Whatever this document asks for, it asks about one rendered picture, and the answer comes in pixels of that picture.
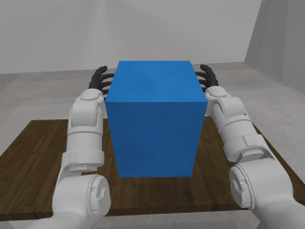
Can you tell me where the left robot upper arm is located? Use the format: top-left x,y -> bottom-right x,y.
23,174 -> 112,229

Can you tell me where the left robot hand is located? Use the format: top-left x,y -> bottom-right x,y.
89,66 -> 114,102

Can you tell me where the right robot hand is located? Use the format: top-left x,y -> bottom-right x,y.
195,64 -> 219,93

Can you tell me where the carton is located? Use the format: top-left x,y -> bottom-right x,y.
105,60 -> 208,177

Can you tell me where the right robot upper arm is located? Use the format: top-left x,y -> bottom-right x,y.
229,157 -> 305,229

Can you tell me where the robot left forearm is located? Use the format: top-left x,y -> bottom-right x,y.
51,88 -> 106,212

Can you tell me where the table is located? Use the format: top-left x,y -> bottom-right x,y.
0,116 -> 305,229

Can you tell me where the robot right forearm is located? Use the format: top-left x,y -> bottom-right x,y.
204,86 -> 294,195

